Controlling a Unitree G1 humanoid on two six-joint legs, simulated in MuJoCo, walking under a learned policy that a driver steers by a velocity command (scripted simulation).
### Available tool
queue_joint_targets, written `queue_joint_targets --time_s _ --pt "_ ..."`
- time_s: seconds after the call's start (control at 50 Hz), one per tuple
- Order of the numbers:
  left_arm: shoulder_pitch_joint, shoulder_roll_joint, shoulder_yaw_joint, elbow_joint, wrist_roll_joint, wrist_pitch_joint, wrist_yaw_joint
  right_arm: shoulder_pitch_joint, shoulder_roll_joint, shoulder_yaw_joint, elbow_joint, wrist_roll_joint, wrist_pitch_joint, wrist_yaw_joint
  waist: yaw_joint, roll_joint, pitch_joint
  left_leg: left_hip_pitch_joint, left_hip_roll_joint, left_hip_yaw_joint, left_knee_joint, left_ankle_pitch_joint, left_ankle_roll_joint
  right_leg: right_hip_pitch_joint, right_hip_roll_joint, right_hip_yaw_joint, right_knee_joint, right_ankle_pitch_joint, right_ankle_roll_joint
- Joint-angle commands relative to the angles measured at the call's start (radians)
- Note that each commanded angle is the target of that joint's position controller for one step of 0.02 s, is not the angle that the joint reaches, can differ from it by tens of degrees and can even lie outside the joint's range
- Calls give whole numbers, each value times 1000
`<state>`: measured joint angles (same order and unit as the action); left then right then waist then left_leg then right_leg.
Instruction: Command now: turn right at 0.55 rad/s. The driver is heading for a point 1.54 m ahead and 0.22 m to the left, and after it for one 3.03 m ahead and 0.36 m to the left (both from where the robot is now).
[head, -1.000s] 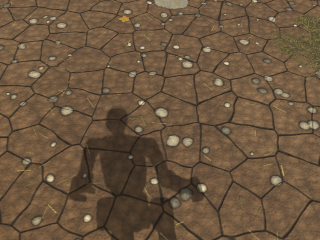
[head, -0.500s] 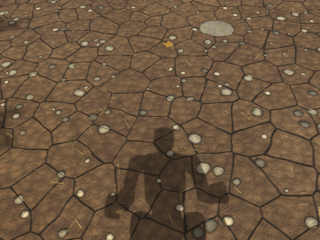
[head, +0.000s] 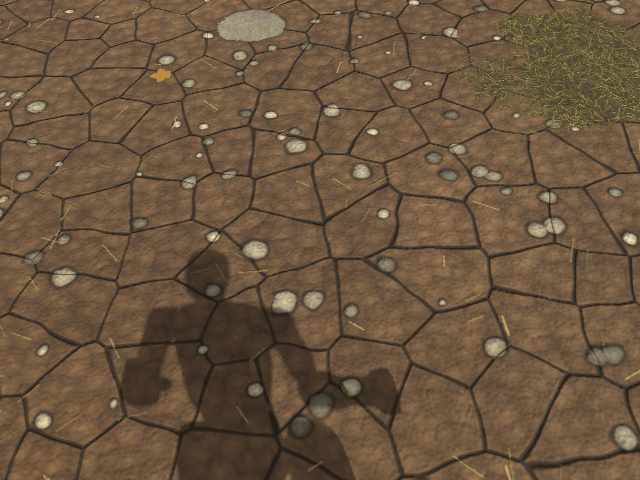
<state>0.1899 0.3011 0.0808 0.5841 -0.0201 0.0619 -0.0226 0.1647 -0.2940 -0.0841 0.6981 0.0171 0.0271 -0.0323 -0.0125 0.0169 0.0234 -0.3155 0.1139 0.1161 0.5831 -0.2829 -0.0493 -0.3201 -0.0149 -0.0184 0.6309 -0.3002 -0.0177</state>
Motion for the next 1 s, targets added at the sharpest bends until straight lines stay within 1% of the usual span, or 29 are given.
queue_joint_targets --time_s 0.02,0.04,0.06,0.08,0.1,0.12,0.16,0.2,0.24,0.26,0.3,0.34,0.42,0.48,0.5,0.54,0.56,0.58,0.6,0.62,0.64,0.66,0.68,0.7,0.74,0.78,0.84,0.92,1.0 --pt "102 280 76 -80 12 -18 24 28 -44 -7 -80 -64 -10 6 -16 -363 -86 -389 -62 11 449 -409 -17 326 -320 508 -214 703 -220" --pt "134 273 69 -84 59 -47 9 -98 -99 -22 -113 -41 -22 -5 86 -282 -157 -410 -109 -165 597 -422 -13 215 -380 607 -289 618 -358" --pt "89 245 59 -79 63 -67 3 -118 -130 -33 -109 -15 -21 -12 58 -184 -104 -418 -92 -194 640 -329 0 182 -320 527 -304 477 -319" --pt "20 196 44 -73 41 -72 9 -79 -137 -38 -81 -14 -13 -18 19 -138 -85 -417 -69 -192 621 -227 6 165 -270 434 -298 387 -253" --pt "-23 139 24 -77 25 -70 18 -48 -130 -38 -44 -23 -3 -25 5 -120 -96 -385 -53 -192 611 -158 -2 156 -232 370 -287 374 -208" --pt "-53 107 7 -72 19 -69 26 -8 -119 -36 -24 -28 3 -24 -15 -126 -111 -324 -55 -182 618 -93 -13 125 -202 310 -286 422 -193" --pt "-58 36 -22 -51 35 -75 35 34 -82 -24 6 -19 5 -13 -28 -122 -143 -218 -51 -176 576 -9 -23 107 -167 227 -296 427 -174" --pt "-46 1 -34 -21 46 -82 40 31 -47 -6 19 -12 4 -3 -14 -117 -130 -162 -35 -183 412 27 -27 123 -149 179 -314 349 -158" --pt "-38 23 -28 -1 54 -81 44 -9 -41 5 7 -11 3 6 16 -139 -96 -103 -29 -181 268 9 -26 121 -159 183 -338 253 -161" --pt "-35 43 -22 7 56 -79 44 -19 -57 4 0 -9 3 8 28 -145 -77 -81 -33 -172 226 -23 -25 117 -172 195 -347 212 -172" --pt "-31 85 -8 20 50 -69 43 -24 -97 -5 -13 -3 4 9 43 -146 -37 -92 -48 -150 197 -103 -19 125 -203 233 -348 159 -203" --pt "-28 106 2 29 38 -59 45 -15 -106 -6 -19 1 3 7 51 -130 -14 -128 -54 -145 198 -164 -12 157 -238 269 -333 192 -232" --pt "-46 108 12 33 28 -47 55 22 -83 -3 -20 4 3 11 40 -99 -57 -142 -57 -134 212 -215 2 243 -290 275 -280 445 -263" --pt "-77 111 19 29 25 -37 59 51 -72 -1 -18 10 8 24 18 -102 -104 -74 -74 -101 148 -185 21 259 -288 212 -241 580 -251" --pt "-76 121 24 30 19 -33 59 74 -68 0 -12 12 10 29 10 -105 -128 -28 -85 -79 96 -150 38 246 -280 187 -252 472 -239" --pt "-93 134 33 40 -7 -31 56 157 -71 -5 24 14 14 40 -34 -107 -120 138 -117 -35 -86 -42 107 106 -229 123 -260 46 -177" --pt "-118 100 27 38 -8 -35 53 231 -99 -17 55 11 11 38 -60 -58 -93 266 -92 -113 -166 -73 162 -50 -166 56 -157 -135 -112" --pt "-159 12 3 13 20 -50 39 315 -178 -37 67 8 4 24 -72 164 -89 413 132 -450 -260 -182 260 -306 -41 -103 179 -241 -12" --pt "-252 49 13 -46 12 -83 32 313 -265 -53 36 -15 -25 35 -105 222 -4 374 284 -860 -415 -372 417 -556 86 2 304 -346 7" --pt "-262 103 28 -40 -9 -112 23 235 -213 -37 6 -34 -54 31 -72 124 48 344 271 -811 -454 -379 397 -576 18 97 374 -248 -1" --pt "-214 126 37 -16 -14 -124 14 179 -176 -25 -3 -22 -72 22 -27 114 68 344 220 -708 -442 -331 345 -576 -10 107 363 -120 -4" --pt "-191 126 40 13 4 -129 15 164 -157 -19 -10 -6 -78 18 -20 88 58 348 177 -629 -436 -262 307 -553 -26 98 342 -50 4" --pt "-183 126 42 22 19 -136 15 161 -146 -13 -10 2 -78 14 -16 78 56 348 146 -575 -437 -179 288 -533 -34 95 309 21 18" --pt "-182 107 39 29 23 -142 12 180 -133 -7 -10 -1 -79 11 -17 74 44 332 113 -522 -438 -90 275 -490 -26 83 292 92 30" --pt "-189 82 31 33 20 -151 7 219 -137 -9 -8 -4 -83 6 -26 72 27 322 82 -458 -433 30 266 -450 -12 70 223 194 49" --pt "-203 78 29 38 20 -159 3 236 -146 -12 -11 -9 -88 2 -33 79 18 288 62 -419 -419 97 256 -398 -6 71 167 285 62" --pt "-260 88 28 23 10 -172 -7 282 -153 -17 3 -2 -90 0 -60 103 41 286 56 -425 -390 109 251 -392 -6 103 49 365 77" --pt "-358 55 8 -8 2 -187 -25 314 -167 -29 20 19 -71 -8 -101 102 91 239 44 -445 -333 73 241 -318 9 106 -145 376 85" --pt "-279 96 17 17 -5 -195 -35 281 -174 -41 13 16 -63 -15 -70 131 64 236 63 -484 -218 123 211 -184 -9 130 -182 365 59"
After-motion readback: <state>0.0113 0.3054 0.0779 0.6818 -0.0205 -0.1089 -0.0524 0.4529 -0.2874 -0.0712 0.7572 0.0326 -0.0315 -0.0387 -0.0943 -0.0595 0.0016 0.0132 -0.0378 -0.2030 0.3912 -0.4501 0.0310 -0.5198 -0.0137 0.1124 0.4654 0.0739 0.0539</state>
